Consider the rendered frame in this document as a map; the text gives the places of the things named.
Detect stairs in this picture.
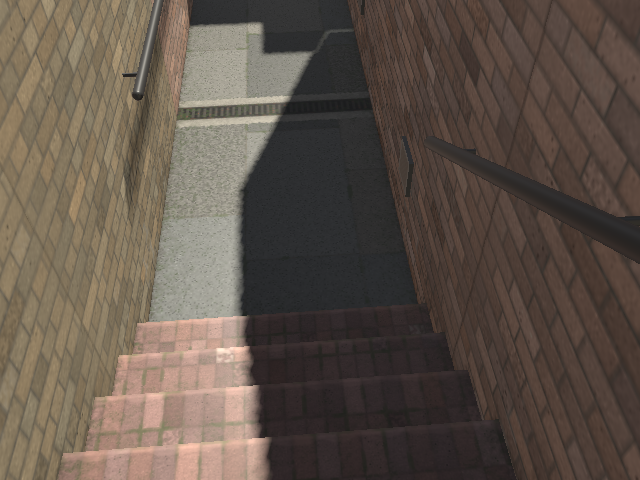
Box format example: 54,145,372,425
57,303,517,480

